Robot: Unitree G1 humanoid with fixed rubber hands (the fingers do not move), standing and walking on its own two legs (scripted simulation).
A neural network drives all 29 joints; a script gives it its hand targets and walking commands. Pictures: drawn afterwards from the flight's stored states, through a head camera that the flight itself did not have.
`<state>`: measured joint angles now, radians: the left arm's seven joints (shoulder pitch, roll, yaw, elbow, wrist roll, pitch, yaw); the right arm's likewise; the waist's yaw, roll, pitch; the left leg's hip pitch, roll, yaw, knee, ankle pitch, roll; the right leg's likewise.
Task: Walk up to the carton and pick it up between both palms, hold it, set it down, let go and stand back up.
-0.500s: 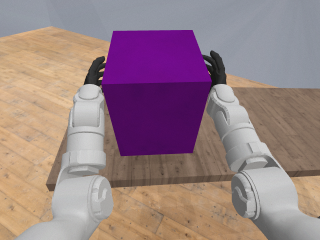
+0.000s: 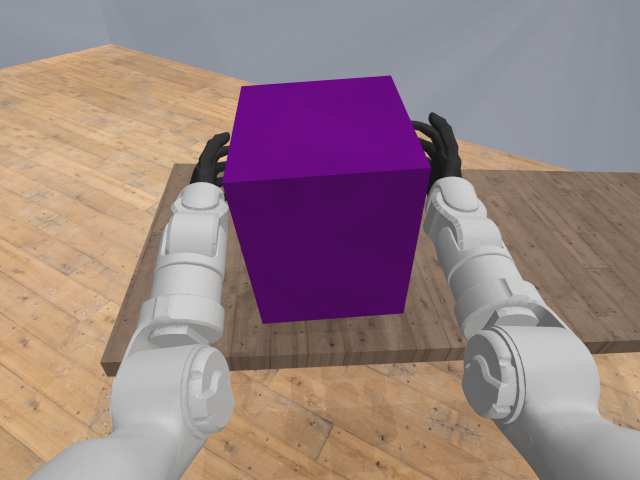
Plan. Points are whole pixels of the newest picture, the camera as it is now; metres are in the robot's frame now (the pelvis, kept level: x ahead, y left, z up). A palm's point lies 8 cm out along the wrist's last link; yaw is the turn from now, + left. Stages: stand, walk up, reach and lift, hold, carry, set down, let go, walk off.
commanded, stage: set down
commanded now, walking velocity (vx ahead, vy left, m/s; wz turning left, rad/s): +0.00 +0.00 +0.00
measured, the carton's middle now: (324, 203) +0.44 +0.00 +0.17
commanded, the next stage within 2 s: none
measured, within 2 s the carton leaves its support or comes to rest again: neither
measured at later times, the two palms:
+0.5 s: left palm (217, 205) +0.41 +0.14 +0.17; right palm (445, 191) +0.41 -0.14 +0.22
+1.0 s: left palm (227, 222) +0.43 +0.14 +0.13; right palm (435, 209) +0.43 -0.15 +0.17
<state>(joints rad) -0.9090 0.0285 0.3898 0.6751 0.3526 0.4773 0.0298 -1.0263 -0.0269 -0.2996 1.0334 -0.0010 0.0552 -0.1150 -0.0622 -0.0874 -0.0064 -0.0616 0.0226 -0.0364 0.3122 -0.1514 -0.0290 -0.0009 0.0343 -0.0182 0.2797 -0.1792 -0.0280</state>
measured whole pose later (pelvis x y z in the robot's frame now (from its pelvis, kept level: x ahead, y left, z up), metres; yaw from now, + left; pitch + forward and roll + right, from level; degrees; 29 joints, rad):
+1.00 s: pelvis +0.01 +0.00 +0.00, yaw -3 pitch +1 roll +0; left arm -0.87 -0.02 0.44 0.82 0.35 0.30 0.07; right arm -0.98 0.02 -0.53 1.06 -0.23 -0.04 -0.04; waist -0.02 -0.07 -0.03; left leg -0.16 0.04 0.03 0.31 -0.16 -0.03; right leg -0.13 0.03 -0.03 0.30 -0.18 -0.03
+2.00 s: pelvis +0.03 +0.00 +0.00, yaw -4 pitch +4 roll +0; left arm -0.84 -0.07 0.58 0.85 0.40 0.16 0.05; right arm -0.93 0.08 -0.66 0.97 -0.41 -0.07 0.02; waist 0.00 -0.05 -0.03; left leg -0.20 0.04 0.07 0.29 -0.16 -0.02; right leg -0.19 0.01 -0.05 0.32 -0.20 -0.02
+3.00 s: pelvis +0.02 +0.01 +0.00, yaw -5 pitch +5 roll +0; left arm -0.85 -0.15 0.66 0.75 0.50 0.13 0.02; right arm -0.86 0.12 -0.72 0.83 -0.48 -0.09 0.07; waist 0.02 -0.05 0.02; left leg -0.21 0.04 0.11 0.28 -0.15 -0.01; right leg -0.22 0.01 -0.05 0.32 -0.18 -0.02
